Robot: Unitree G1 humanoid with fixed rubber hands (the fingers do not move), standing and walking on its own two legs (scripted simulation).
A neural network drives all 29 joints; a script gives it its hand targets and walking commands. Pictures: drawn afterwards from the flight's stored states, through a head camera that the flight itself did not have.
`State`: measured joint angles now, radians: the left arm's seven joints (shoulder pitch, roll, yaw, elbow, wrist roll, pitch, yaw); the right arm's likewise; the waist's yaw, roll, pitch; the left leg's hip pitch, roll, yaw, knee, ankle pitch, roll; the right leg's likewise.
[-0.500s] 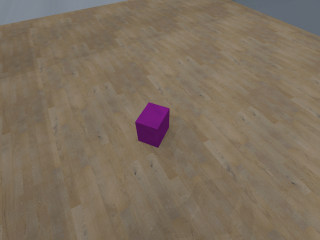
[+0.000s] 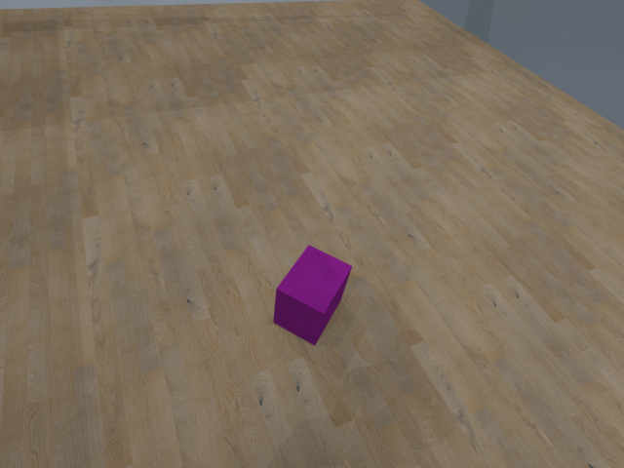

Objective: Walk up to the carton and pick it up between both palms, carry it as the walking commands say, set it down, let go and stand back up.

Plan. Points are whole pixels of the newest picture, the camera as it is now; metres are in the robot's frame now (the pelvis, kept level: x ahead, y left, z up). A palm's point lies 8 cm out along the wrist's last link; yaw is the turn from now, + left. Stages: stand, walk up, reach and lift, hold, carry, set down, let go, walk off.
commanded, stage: walk up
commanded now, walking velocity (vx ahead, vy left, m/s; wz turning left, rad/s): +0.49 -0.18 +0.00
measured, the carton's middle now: (311, 295) +0.80 -0.09 -0.67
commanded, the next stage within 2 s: none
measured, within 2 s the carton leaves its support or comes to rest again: neither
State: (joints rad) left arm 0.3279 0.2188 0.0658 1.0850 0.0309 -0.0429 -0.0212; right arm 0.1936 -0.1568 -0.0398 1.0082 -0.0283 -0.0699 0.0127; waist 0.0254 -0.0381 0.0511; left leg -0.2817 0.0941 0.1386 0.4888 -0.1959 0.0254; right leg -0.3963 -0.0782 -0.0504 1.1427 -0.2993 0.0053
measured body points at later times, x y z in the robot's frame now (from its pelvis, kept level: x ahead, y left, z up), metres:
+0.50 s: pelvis +0.20 -0.08 -0.02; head +0.23 -0.10 +0.43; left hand +0.31 +0.13 -0.15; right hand +0.15 -0.32 -0.18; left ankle +0.12 +0.05 -0.67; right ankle +0.28 -0.21 -0.74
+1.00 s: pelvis +0.31 -0.05 +0.00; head +0.32 -0.03 +0.45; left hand +0.34 +0.18 -0.17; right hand +0.32 -0.26 -0.15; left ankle +0.31 +0.05 -0.74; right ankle +0.33 -0.19 -0.72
